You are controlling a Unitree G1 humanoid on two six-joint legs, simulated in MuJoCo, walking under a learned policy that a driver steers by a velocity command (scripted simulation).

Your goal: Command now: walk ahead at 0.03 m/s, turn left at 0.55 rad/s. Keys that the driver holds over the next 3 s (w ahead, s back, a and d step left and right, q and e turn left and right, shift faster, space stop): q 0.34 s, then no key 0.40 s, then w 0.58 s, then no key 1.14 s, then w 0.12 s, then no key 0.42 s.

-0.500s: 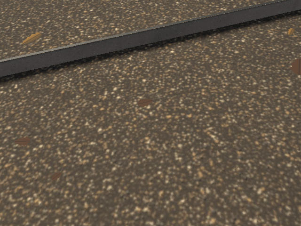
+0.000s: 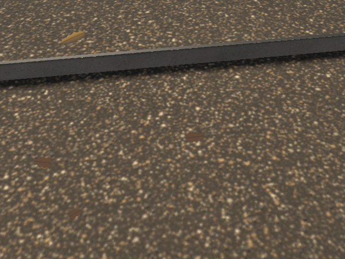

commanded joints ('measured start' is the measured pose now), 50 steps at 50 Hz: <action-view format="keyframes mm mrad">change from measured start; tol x32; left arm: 1 59 92 36 -58 -10 -31 -10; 50 133 158 55 77 -34 -41 -19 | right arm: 1 -42 -149 -37 -83 9 3 -6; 50 -123 -6 10 -61 17 -111 48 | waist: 1 43 151 -144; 4 -3 -289 -101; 21 26 -184 -121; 24 35 309 -163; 50 82 -156 55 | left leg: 1 104 231 -314 -105 -37 133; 8 -248 78 48 723 -323 -129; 19 -6 135 212 223 -263 -112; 24 424 524 -275 -121 548 238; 37 240 346 -69 -133 232 186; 42 -24 155 46 -63 -529 41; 50 -129 162 178 194 -323 25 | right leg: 1 163 36 -40 -204 51 -23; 5 329 -421 399 -429 392 -342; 20 377 -294 -52 -309 492 -272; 24 -106 -51 -199 163 -353 -10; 29 -41 -68 -78 338 -161 15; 40 379 -25 -138 -262 83 -50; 44 277 -236 227 -507 -506 -256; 50 379 -259 185 -554 -162 -259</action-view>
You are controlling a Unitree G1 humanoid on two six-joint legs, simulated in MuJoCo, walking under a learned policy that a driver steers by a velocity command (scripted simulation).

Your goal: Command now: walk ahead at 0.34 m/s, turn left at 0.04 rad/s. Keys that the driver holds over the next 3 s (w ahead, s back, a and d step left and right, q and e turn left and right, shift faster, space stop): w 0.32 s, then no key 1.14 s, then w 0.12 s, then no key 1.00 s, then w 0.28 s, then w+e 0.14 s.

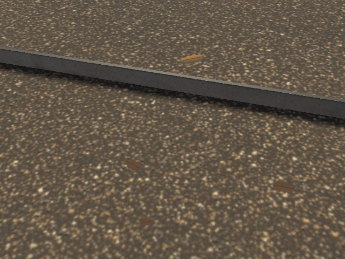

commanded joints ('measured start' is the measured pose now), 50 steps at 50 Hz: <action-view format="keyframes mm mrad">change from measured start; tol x32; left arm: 1 -64 204 53 -68 -16 -13 -1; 50 -214 71 -4 44 34 21 -7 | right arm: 1 -131 -49 -12 -93 -5 -44 21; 7 314 -273 -76 20 -21 -38 7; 29 442 -18 26 76 -38 -16 -25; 50 37 -71 6 51 -44 8 -56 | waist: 1 -4 -166 75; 7 -162 297 -83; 23 -89 89 71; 29 -14 -269 -461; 50 -8 96 46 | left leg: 1 -50 19 20 -163 108 -1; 5 442 7 8 -308 265 -5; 7 578 410 -763 -599 -91 240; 26 383 189 -90 -334 1029 37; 27 329 137 -63 -163 984 0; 29 -122 -62 -136 453 -224 -95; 41 241 74 -41 -153 290 -101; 50 0 108 -125 -420 106 -62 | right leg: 1 -4 -182 219 -280 -72 -177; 8 -714 5 85 728 -204 -28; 16 -623 -74 -3 443 233 -1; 26 -149 81 -43 5 429 -91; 29 566 -405 505 64 1114 -404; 35 -208 -155 164 -227 360 -242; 43 -339 -86 114 -223 -262 -118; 50 -63 13 0 -38 86 -41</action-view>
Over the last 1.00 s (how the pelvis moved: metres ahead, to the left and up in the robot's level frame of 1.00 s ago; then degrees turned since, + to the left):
0.05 0.02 0.01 18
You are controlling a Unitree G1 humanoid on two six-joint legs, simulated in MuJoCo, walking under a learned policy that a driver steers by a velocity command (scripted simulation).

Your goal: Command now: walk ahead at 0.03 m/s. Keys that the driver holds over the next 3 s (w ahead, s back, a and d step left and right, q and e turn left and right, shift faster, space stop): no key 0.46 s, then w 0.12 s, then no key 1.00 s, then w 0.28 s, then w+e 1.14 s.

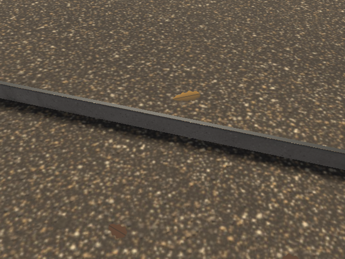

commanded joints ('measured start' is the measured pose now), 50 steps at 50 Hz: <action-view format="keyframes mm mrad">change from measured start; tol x16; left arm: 1 -7 103 25 -23 -4 -9 8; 50 93 98 17 222 -11 -13 9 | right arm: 1 -9 -116 -22 -37 9 -34 1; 50 -78 -123 -31 159 32 14 -8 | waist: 1 4 90 5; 24 -7 35 -55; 31 -21 193 168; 36 34 -203 -58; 50 10 95 -18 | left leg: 1 -56 45 -66 -173 -32 28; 9 59 26 -32 -112 274 45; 23 77 8 -7 -149 286 43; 29 37 181 -291 -340 -542 203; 34 -40 89 -104 -82 164 103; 37 -184 -39 -14 326 -361 -42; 39 -228 -2 -54 453 -364 -46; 46 125 -18 50 -152 160 -19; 48 231 53 -32 -166 441 21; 50 170 34 -17 -98 373 65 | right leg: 1 59 -49 62 -62 -50 -19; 23 154 -60 60 -41 192 -5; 28 -75 9 -13 99 -380 -25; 31 -159 -26 10 213 -242 -44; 33 36 -16 -1 9 -129 -58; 37 302 -347 448 -137 552 -269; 44 213 -196 144 -87 751 -171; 50 101 -30 42 -138 71 -23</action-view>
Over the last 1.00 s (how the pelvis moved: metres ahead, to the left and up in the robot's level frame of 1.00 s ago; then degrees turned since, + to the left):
0.33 0.03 -0.01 0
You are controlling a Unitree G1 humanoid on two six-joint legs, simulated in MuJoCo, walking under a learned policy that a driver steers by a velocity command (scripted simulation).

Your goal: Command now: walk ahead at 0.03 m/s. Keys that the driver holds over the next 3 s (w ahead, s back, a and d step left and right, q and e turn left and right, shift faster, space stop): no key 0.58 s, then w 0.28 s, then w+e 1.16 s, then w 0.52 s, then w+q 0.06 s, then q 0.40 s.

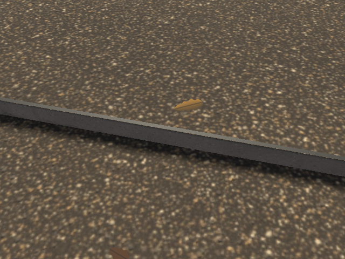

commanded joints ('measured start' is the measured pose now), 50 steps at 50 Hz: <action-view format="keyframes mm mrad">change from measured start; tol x16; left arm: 1 38 116 22 -19 6 1 4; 50 60 105 54 -142 -50 -80 1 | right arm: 1 26 -111 -24 -11 -4 0 2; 40 -45 -72 -34 0 29 -99 41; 46 479 -241 -93 132 4 -109 40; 50 187 -83 -29 56 -4 -148 55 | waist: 1 -4 26 -16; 35 34 -191 138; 44 -120 -68 18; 46 -182 342 -87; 50 -45 78 75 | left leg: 1 104 22 -27 -33 346 66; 30 54 -21 4 -78 116 52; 33 -126 -81 70 66 -301 69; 37 -410 30 0 453 -275 97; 40 -356 55 16 260 -235 107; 44 216 -81 145 30 1 71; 46 439 347 -584 -297 -227 264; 47 357 408 -703 -332 -365 314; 50 210 284 -303 -342 -140 181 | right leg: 1 -73 -47 41 -86 245 7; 29 -59 -71 42 -95 181 15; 35 -115 -350 448 -318 -583 -193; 40 1 -336 352 -300 -250 -152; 44 -306 -179 146 -71 -84 -98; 47 -685 -16 183 797 -249 -22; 50 -698 -122 206 754 50 -69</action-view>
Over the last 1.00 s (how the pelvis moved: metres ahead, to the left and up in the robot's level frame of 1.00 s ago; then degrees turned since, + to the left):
0.11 -0.01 0.00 -1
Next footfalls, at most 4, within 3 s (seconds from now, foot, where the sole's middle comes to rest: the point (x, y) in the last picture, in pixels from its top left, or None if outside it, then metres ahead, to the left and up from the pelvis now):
0.90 left None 0.10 0.17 -0.77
1.40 right None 0.43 -0.07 -0.77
1.86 left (182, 203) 0.73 0.01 -0.77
2.34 right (252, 199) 0.76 -0.29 -0.77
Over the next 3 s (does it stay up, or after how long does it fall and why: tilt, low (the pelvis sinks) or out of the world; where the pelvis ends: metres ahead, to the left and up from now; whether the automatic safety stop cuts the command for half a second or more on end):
stays up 0.96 -0.31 0.04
